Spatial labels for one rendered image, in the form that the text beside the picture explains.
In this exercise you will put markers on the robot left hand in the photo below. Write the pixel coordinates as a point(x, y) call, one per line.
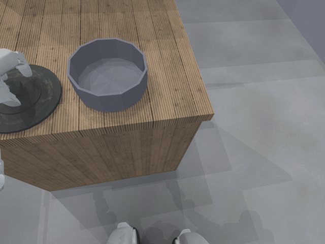
point(8, 61)

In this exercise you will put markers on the robot left shin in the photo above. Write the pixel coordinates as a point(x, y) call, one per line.
point(124, 224)

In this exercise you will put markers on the table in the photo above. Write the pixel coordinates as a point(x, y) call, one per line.
point(77, 145)

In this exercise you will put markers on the lid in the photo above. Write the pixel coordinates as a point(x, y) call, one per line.
point(41, 95)

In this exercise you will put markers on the pot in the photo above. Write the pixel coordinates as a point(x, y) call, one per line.
point(108, 74)

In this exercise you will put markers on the robot right shin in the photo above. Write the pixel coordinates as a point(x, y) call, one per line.
point(185, 231)

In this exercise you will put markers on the knob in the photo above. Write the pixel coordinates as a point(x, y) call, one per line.
point(16, 88)

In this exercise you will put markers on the robot shin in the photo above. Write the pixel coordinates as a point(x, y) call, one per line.
point(185, 231)
point(124, 224)

